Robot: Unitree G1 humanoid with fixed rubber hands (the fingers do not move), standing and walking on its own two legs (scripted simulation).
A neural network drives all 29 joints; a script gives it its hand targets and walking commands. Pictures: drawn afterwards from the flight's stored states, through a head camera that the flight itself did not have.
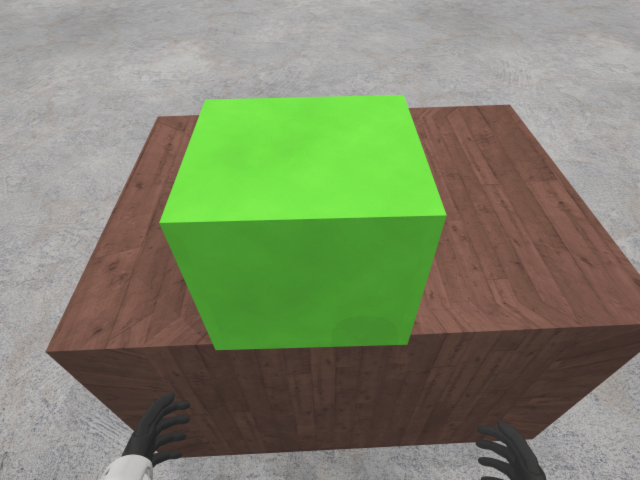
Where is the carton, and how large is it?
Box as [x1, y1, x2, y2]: [159, 95, 446, 349]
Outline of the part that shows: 403,95 205,100 159,223 215,349 407,344 446,215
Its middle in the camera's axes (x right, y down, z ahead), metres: -0.02 -0.02 +0.63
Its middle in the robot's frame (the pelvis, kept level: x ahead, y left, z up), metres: +0.50 +0.03 +0.03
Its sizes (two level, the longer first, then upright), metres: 0.316 0.279 0.294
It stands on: a pedestal, 0.65 m high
